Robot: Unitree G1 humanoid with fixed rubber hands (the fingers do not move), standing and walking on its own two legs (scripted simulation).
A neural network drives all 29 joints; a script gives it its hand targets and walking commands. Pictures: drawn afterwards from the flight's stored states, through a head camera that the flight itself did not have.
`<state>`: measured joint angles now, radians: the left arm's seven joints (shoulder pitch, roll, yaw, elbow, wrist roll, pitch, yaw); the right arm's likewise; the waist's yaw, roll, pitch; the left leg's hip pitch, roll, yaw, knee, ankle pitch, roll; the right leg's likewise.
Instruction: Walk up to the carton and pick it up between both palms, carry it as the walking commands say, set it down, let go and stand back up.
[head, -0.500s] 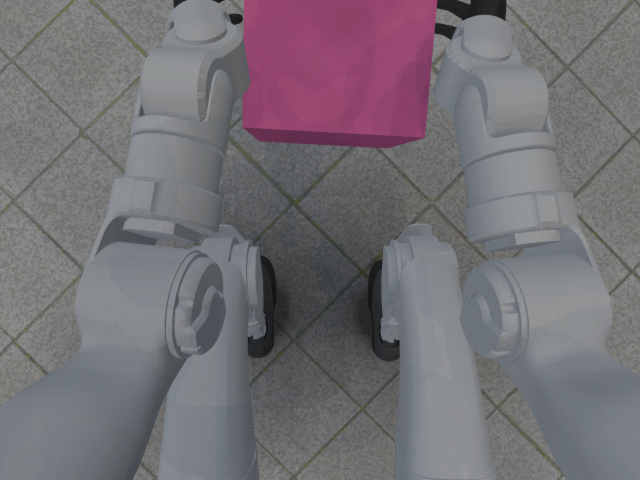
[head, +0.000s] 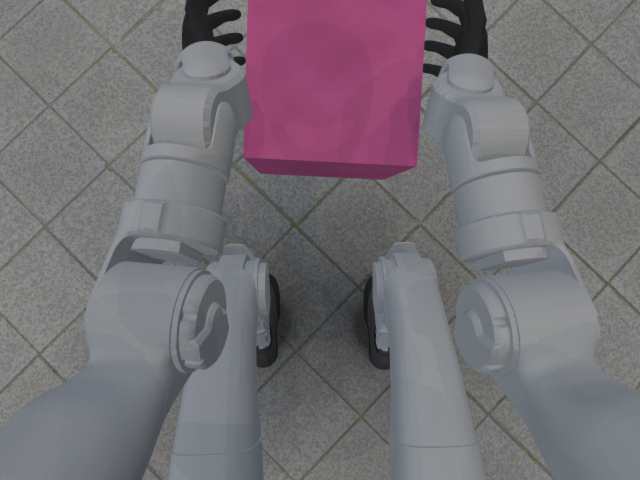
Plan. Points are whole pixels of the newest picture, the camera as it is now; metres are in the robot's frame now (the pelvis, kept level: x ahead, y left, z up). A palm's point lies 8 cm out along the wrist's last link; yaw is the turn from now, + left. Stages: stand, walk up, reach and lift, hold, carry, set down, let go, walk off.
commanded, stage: reach and lift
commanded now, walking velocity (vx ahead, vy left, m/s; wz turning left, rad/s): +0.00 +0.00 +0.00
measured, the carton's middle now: (330, 61) +0.57 -0.01 -0.10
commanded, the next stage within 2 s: none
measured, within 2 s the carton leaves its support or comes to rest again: neither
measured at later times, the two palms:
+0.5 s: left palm (180, 37) +0.51 +0.11 +0.05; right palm (491, 44) +0.50 -0.13 +0.04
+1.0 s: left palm out of the picture +0.49 +0.11 +0.13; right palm out of the picture +0.48 -0.14 +0.13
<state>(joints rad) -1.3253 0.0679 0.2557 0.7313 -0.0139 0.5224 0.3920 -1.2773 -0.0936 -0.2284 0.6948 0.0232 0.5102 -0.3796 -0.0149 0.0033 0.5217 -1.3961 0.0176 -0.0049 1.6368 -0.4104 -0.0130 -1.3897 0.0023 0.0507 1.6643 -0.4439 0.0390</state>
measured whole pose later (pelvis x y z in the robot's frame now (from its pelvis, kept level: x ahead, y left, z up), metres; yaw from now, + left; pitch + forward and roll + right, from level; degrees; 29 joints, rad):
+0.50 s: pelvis +0.01 +0.00 +0.06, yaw +0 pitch +5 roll +0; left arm -1.19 0.03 0.26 0.66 -0.01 0.53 0.39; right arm -1.16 -0.05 -0.23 0.65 0.02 0.52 -0.38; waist -0.01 0.00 0.52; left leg -1.15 0.02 0.00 1.44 -0.38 -0.01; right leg -1.14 0.00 0.05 1.46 -0.41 0.04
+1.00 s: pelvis +0.01 +0.00 +0.11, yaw -1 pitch +2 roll +0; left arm -1.10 0.00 0.27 0.72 0.01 0.53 0.37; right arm -1.07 -0.01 -0.23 0.69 -0.01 0.53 -0.38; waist -0.01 0.00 0.41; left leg -0.93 0.01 0.00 1.20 -0.31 -0.01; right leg -0.93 0.00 0.05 1.22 -0.34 0.03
